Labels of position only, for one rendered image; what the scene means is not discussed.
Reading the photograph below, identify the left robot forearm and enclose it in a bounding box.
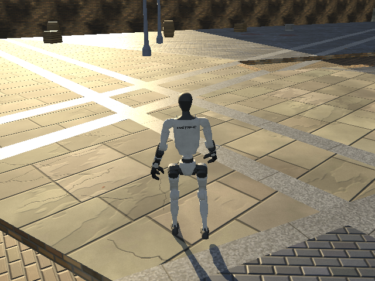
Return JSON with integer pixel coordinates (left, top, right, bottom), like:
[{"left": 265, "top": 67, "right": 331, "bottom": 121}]
[{"left": 152, "top": 142, "right": 164, "bottom": 168}]

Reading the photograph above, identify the left robot hand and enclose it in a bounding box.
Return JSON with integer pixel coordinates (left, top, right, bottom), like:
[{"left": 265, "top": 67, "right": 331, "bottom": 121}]
[{"left": 151, "top": 166, "right": 164, "bottom": 180}]

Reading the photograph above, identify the right robot forearm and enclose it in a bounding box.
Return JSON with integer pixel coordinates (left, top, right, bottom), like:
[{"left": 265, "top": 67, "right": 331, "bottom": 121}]
[{"left": 208, "top": 140, "right": 216, "bottom": 156}]

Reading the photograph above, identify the robot left upper arm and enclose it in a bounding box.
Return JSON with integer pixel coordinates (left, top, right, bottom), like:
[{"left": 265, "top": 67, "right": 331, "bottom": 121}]
[{"left": 158, "top": 118, "right": 174, "bottom": 151}]

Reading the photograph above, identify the right robot hand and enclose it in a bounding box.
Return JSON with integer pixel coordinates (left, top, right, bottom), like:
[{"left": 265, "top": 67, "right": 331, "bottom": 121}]
[{"left": 203, "top": 153, "right": 217, "bottom": 163}]

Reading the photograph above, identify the robot left foot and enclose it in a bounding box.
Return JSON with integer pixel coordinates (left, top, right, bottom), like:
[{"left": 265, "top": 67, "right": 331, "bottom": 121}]
[{"left": 171, "top": 221, "right": 179, "bottom": 235}]

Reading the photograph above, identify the robot right upper arm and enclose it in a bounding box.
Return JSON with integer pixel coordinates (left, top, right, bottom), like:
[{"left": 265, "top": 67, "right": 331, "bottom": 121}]
[{"left": 198, "top": 117, "right": 214, "bottom": 148}]

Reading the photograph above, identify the robot right thigh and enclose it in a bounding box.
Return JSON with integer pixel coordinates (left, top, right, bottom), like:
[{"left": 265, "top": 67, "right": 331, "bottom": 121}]
[{"left": 196, "top": 163, "right": 207, "bottom": 201}]

